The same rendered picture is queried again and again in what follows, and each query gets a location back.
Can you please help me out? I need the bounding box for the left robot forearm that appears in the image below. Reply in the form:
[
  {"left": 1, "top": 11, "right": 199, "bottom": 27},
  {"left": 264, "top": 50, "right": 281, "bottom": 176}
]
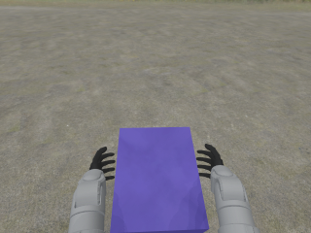
[{"left": 68, "top": 169, "right": 107, "bottom": 233}]

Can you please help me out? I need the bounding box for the right robot hand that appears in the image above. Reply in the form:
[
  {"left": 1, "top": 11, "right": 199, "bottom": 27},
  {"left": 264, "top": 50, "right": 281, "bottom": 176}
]
[{"left": 196, "top": 144, "right": 224, "bottom": 179}]

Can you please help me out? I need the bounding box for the right robot forearm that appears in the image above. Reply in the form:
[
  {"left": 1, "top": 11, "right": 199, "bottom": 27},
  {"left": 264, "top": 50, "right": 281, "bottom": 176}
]
[{"left": 210, "top": 165, "right": 260, "bottom": 233}]

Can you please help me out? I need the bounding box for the carton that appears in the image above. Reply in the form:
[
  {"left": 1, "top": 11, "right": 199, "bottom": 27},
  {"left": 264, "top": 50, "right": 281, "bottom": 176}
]
[{"left": 110, "top": 126, "right": 210, "bottom": 233}]

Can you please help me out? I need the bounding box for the left robot hand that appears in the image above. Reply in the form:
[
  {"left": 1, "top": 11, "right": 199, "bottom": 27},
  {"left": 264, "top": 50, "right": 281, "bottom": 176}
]
[{"left": 89, "top": 147, "right": 116, "bottom": 181}]

